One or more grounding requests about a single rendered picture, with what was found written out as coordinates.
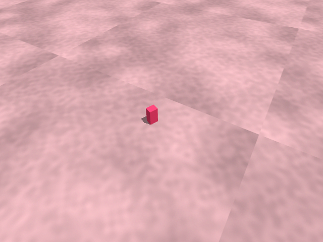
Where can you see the carton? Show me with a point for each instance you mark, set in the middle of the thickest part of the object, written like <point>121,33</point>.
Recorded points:
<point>152,114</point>

